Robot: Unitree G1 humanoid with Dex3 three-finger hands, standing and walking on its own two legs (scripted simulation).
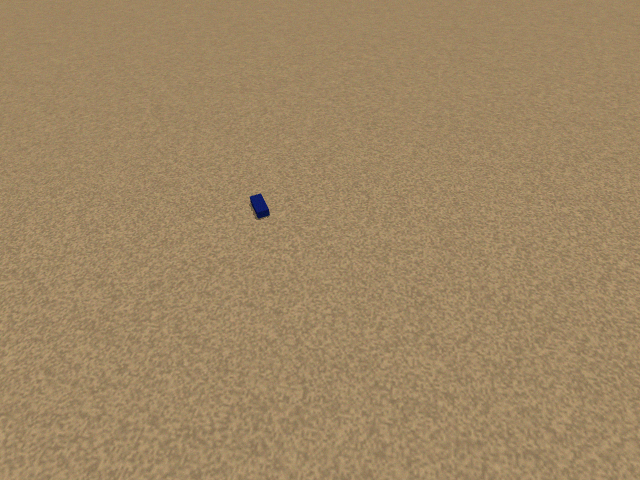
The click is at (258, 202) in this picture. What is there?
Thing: flat box
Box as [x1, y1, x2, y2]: [250, 193, 269, 218]
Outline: 260,193 250,196 251,203 258,218 269,214 266,204
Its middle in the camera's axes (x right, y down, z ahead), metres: -0.28 -0.17 +1.85
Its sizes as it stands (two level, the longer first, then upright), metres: 0.124 0.057 0.037
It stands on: the floor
